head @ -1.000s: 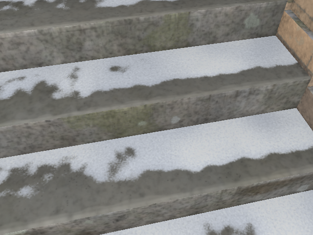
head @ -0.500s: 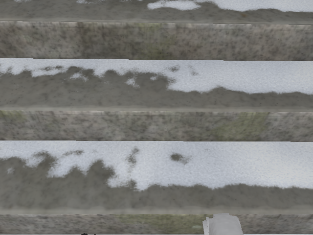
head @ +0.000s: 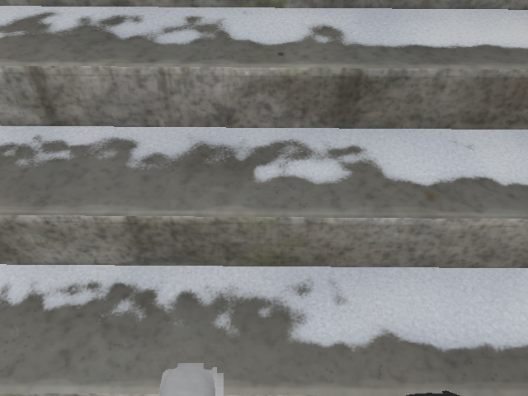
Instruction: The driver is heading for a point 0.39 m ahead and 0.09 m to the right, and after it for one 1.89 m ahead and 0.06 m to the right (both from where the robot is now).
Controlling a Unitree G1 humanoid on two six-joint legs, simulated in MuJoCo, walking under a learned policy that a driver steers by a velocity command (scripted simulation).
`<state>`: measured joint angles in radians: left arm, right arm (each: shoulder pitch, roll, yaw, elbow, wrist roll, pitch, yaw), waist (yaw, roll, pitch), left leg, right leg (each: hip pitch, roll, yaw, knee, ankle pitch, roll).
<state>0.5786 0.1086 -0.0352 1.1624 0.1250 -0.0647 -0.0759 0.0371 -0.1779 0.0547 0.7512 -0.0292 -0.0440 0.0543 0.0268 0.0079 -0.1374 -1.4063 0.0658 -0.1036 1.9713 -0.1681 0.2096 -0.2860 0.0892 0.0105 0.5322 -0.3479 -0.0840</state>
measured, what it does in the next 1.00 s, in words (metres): climbs: left foot 0.17 m higher, then right foot 0.17 m higher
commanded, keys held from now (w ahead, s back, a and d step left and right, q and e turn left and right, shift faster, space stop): w+e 0.40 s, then w+q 0.60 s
